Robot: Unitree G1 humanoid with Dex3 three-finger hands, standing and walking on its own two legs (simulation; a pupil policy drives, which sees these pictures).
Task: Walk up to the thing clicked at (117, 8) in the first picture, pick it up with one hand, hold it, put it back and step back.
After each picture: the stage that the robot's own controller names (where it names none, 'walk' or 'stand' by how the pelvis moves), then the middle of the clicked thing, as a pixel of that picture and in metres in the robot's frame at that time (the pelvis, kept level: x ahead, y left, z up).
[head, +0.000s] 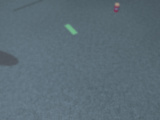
stand; (116, 7) +2.14 -0.55 -0.72
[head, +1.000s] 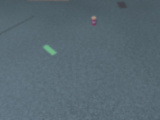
walk; (93, 21) +2.05 -0.07 -0.69
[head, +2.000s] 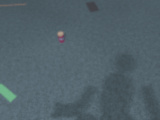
walk; (61, 37) +1.39 +0.28 -0.71
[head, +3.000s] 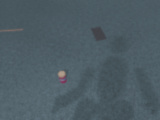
walk; (62, 77) +0.89 +0.26 -0.72
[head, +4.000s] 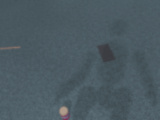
walk; (64, 113) +0.52 +0.22 -0.72
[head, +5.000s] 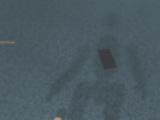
stand; out of the picture +0.39 +0.19 -0.70
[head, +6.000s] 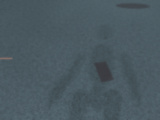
stand; out of the picture +0.36 +0.18 -0.72
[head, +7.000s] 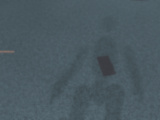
stand; out of the picture +0.37 +0.18 -0.72
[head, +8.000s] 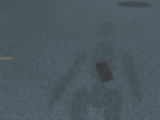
stand; out of the picture +0.35 +0.18 -0.72
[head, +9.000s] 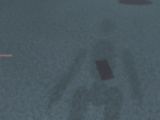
stand; out of the picture +0.35 +0.18 -0.73
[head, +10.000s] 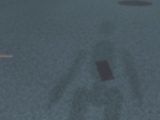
stand; out of the picture +0.35 +0.18 -0.73
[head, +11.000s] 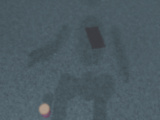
go down; (45, 110) +0.38 +0.20 -0.62
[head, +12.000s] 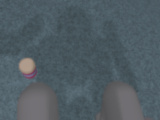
go down; (28, 68) +0.42 +0.23 -0.31
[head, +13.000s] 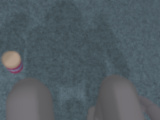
close in; (13, 62) +0.42 +0.25 -0.27
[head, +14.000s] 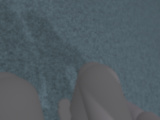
close in; out of the picture +0.41 +0.27 -0.22
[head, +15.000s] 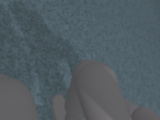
close; out of the picture +0.40 +0.28 -0.22
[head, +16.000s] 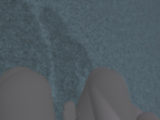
lift; out of the picture +0.33 +0.27 -0.19
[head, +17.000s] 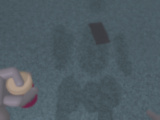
lift; (23, 90) +0.32 +0.19 +0.00
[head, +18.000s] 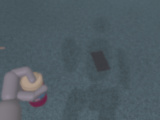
hold; (35, 90) +0.33 +0.17 +0.01
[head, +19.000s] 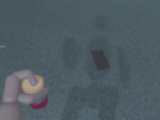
hold; (36, 92) +0.32 +0.17 -0.01
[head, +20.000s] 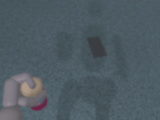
crouch; (35, 94) +0.32 +0.17 -0.05
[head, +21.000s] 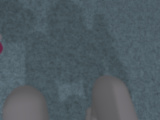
lower; out of the picture +0.47 +0.26 -0.08
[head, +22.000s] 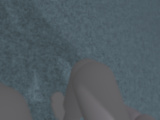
lower; out of the picture +0.43 +0.31 -0.22
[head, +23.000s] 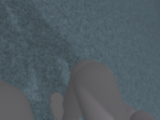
lower; out of the picture +0.42 +0.31 -0.23
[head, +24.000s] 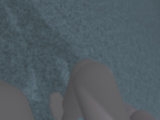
lower; out of the picture +0.42 +0.30 -0.23
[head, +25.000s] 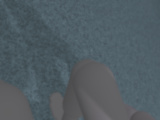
lower; out of the picture +0.42 +0.30 -0.23
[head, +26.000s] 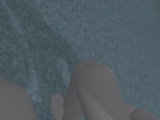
open; out of the picture +0.41 +0.28 -0.23
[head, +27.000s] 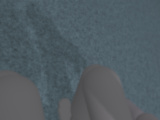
stand; out of the picture +0.41 +0.27 -0.23
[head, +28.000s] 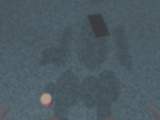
stand; (47, 100) +0.41 +0.20 -0.55
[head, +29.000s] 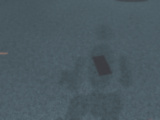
stand; out of the picture +0.39 +0.18 -0.66
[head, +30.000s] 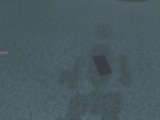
stand; out of the picture +0.38 +0.18 -0.67
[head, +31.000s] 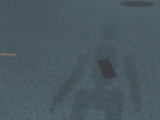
stand; out of the picture +0.40 +0.17 -0.72
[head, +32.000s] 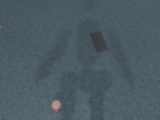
walk; (56, 107) +0.44 +0.14 -0.71
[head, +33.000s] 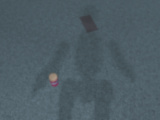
walk; (54, 80) +0.67 +0.24 -0.69
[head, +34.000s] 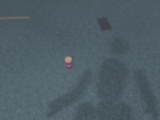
stand; (68, 63) +1.00 +0.19 -0.70
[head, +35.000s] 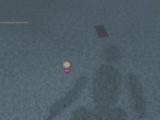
stand; (67, 68) +1.01 +0.17 -0.72
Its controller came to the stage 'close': yes
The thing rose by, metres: 0.71
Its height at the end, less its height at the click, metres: +0.00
